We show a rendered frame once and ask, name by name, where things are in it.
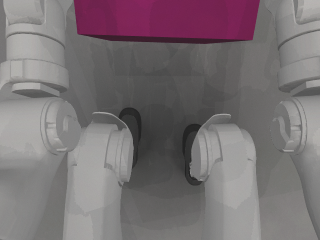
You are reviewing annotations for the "left robot forearm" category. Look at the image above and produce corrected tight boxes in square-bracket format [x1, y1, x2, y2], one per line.
[0, 0, 73, 103]

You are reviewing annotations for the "robot left thigh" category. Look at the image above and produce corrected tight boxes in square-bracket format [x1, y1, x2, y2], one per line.
[62, 123, 134, 240]

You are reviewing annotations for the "right robot upper arm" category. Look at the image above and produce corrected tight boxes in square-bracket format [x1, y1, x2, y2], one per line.
[270, 95, 320, 240]

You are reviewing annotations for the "carton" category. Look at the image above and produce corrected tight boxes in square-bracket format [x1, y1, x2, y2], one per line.
[74, 0, 260, 44]

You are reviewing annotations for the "right robot forearm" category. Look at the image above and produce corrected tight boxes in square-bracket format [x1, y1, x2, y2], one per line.
[264, 0, 320, 97]

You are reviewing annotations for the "robot left shin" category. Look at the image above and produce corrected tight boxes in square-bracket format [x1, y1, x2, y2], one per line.
[67, 112, 133, 170]

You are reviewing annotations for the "left robot upper arm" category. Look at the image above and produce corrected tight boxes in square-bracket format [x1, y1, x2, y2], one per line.
[0, 97, 81, 240]

